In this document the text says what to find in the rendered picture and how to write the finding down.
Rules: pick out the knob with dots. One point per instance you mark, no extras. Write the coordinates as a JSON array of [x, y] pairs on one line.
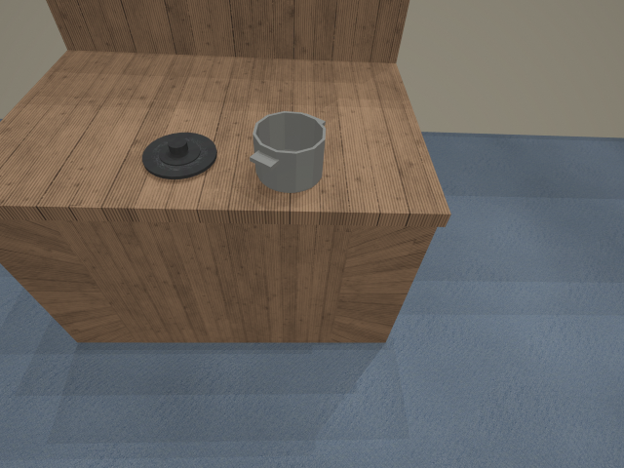
[[178, 145]]

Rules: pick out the lid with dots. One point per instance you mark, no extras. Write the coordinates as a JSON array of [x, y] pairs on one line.
[[160, 162]]

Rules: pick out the table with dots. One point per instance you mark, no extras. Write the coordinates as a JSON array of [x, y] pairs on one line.
[[116, 254]]

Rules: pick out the pot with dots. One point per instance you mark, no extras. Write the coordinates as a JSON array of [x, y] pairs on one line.
[[289, 151]]

